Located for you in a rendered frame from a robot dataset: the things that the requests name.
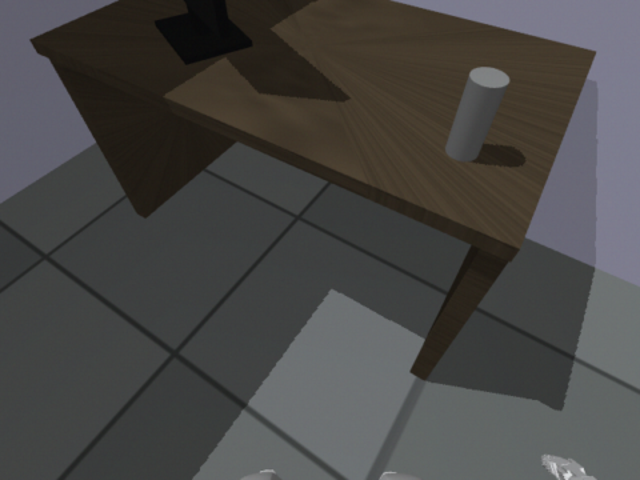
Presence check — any desk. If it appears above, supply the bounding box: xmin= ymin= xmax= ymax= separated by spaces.
xmin=30 ymin=0 xmax=596 ymax=381

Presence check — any right robot hand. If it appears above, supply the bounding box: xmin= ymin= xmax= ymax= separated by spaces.
xmin=541 ymin=454 xmax=597 ymax=480

